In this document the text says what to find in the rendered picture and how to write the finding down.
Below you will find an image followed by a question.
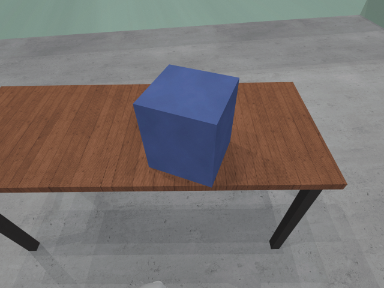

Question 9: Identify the carton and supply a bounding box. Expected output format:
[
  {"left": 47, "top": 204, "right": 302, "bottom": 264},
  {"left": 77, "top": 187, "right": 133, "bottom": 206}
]
[{"left": 133, "top": 64, "right": 239, "bottom": 188}]

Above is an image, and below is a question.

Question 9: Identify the table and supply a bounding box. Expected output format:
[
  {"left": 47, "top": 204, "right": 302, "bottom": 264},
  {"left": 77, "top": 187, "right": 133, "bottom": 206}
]
[{"left": 0, "top": 82, "right": 347, "bottom": 251}]

